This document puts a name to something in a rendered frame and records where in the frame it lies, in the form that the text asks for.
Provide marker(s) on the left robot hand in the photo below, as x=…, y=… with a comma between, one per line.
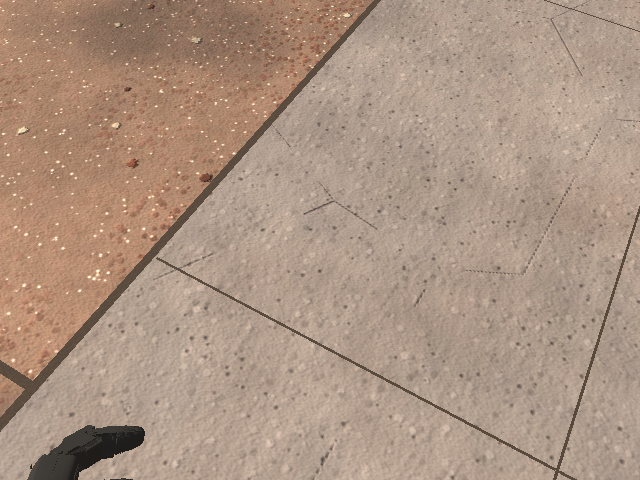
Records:
x=84, y=448

